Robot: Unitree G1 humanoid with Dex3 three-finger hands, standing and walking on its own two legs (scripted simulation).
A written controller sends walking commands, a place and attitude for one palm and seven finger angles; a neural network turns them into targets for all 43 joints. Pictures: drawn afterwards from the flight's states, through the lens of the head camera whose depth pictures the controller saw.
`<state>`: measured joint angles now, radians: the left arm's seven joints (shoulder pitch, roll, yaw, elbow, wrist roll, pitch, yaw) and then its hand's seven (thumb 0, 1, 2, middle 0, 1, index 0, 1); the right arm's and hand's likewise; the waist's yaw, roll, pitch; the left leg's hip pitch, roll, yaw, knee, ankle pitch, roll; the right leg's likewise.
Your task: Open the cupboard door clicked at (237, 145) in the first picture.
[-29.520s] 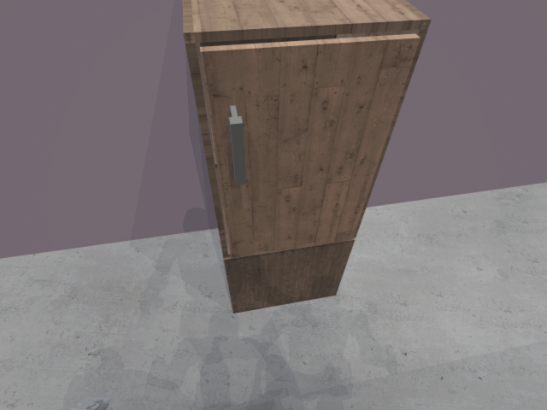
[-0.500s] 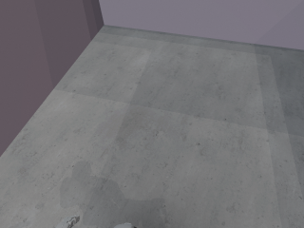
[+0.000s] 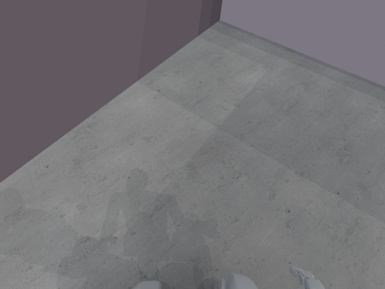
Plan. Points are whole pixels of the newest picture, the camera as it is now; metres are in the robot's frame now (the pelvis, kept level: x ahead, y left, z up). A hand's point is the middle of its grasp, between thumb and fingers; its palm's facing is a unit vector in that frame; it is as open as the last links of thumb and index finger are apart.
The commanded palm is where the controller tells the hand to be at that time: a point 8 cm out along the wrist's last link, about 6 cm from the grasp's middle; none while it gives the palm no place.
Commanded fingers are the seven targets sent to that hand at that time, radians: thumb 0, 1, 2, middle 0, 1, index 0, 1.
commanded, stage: turn to face it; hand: left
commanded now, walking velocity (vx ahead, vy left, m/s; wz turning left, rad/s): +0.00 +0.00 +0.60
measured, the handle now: out of the picture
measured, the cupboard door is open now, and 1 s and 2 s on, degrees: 43 43 43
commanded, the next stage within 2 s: none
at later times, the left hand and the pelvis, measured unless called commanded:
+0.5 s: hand out of the picture +0.03 +0.15 -0.16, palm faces +0.32 -0.92 -0.22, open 7.4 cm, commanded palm none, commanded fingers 0.00 0.90 0.90 -0.20 -0.30 -0.20 -0.30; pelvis +0.02 -0.05 +0.01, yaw +19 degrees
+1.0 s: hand out of the picture +0.01 +0.15 -0.14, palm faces +0.56 -0.77 -0.30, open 7.3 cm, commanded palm none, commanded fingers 0.00 0.90 0.90 -0.20 -0.30 -0.20 -0.30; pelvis +0.04 -0.07 +0.01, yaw +36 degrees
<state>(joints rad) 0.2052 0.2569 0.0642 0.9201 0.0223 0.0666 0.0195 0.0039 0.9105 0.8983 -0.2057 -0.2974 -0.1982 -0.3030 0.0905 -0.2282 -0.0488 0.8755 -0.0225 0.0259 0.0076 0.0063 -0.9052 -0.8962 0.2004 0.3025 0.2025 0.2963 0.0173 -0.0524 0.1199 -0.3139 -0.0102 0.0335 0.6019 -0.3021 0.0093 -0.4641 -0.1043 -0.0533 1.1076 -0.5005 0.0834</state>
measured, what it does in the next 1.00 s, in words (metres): steps on the spot, turning left: right foot, then left foot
